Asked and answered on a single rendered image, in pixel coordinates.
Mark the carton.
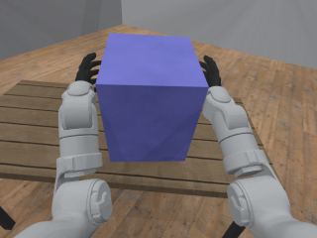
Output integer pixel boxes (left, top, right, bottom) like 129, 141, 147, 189
95, 33, 209, 163

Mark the left robot upper arm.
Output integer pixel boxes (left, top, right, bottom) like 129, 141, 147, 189
13, 178, 113, 238

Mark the table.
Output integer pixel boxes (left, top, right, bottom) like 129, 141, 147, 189
0, 79, 289, 238

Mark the robot right hand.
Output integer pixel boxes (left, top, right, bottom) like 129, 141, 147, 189
199, 55, 222, 88

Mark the robot right forearm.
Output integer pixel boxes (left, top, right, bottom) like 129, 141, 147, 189
202, 85, 291, 213

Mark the robot left forearm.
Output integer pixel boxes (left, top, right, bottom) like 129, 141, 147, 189
52, 80, 103, 216

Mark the right robot upper arm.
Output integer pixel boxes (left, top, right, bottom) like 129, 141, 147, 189
227, 175, 317, 238

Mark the robot left hand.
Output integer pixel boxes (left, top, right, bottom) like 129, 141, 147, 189
75, 53, 102, 92

